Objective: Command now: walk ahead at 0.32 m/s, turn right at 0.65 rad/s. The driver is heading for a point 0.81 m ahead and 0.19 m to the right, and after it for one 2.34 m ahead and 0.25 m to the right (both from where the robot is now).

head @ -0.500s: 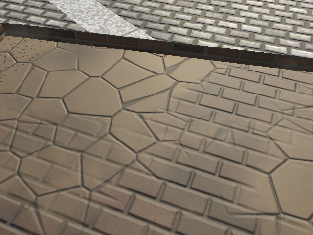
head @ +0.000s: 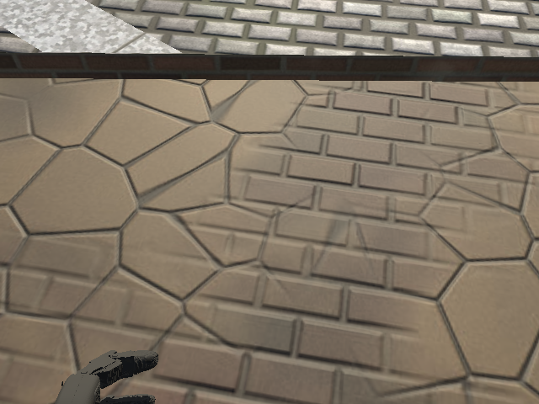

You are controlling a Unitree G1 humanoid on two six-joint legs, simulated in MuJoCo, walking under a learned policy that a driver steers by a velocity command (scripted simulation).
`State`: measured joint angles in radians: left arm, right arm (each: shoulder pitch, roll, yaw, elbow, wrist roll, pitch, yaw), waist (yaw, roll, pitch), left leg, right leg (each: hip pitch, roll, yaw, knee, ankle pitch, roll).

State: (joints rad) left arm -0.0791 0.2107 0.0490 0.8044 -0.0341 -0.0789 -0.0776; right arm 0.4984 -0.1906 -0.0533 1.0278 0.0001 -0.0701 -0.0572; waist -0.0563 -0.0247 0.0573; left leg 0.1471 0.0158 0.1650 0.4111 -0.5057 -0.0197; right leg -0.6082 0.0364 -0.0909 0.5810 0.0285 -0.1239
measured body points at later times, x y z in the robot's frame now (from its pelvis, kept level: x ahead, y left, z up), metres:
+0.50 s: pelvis +0.19 +0.03 +0.02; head +0.22 +0.02 +0.46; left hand +0.45 +0.23 -0.07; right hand +0.26 -0.29 -0.06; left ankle +0.32 +0.11 -0.71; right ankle +0.17 -0.06 -0.71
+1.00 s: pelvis +0.23 +0.02 +0.03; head +0.22 +0.01 +0.48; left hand +0.42 +0.22 -0.08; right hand +0.22 -0.27 -0.08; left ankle +0.30 +0.11 -0.67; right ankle +0.13 -0.07 -0.71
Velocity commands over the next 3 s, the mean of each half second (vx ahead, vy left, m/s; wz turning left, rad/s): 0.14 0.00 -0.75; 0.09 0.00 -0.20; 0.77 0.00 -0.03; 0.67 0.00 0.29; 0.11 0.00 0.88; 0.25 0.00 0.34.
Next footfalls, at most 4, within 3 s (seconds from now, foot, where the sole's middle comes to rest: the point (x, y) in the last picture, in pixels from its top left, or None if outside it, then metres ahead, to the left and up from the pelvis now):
0.02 right None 0.21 -0.06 -0.75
0.50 left None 0.35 0.08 -0.75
0.86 right None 0.16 -0.09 -0.75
1.24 left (234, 394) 0.46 0.08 -0.75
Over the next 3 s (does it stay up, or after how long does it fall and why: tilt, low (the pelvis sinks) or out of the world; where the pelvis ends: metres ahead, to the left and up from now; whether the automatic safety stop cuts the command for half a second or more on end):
stays up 1.00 -0.33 0.03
